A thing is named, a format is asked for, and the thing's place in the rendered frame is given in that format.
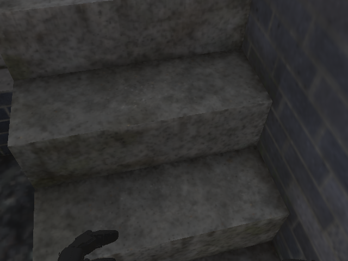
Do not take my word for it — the robot left hand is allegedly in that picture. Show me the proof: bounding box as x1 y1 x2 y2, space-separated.
58 230 119 261

